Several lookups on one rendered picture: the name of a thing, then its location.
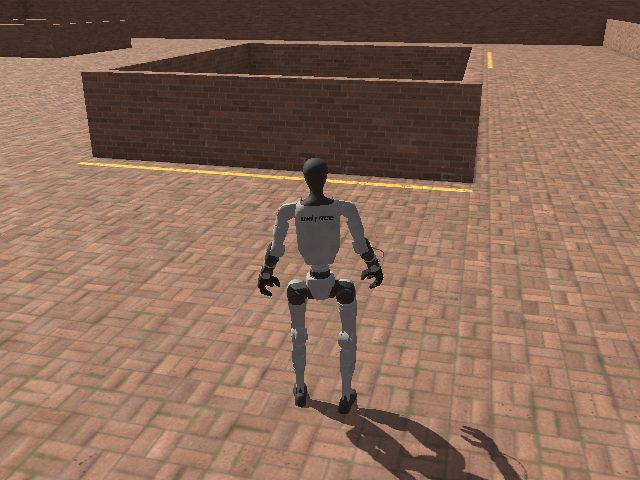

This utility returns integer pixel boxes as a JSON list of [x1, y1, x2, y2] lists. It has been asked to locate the right robot foot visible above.
[[338, 388, 357, 414]]

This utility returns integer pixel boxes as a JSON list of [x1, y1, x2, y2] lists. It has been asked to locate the left robot hand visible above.
[[257, 274, 280, 297]]

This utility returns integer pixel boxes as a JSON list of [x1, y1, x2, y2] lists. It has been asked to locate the robot left thigh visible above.
[[287, 279, 308, 345]]

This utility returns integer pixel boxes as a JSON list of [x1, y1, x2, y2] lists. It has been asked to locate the robot right forearm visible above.
[[360, 238, 380, 272]]

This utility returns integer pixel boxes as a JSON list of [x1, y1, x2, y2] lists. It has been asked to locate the right robot upper arm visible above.
[[337, 200, 369, 254]]

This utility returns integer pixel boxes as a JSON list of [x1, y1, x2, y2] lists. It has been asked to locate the left robot upper arm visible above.
[[269, 202, 296, 257]]

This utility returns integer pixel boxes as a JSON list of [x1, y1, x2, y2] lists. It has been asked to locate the robot left forearm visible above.
[[260, 242, 279, 279]]

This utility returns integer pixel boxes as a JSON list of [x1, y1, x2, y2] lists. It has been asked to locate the right robot hand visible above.
[[361, 266, 384, 289]]

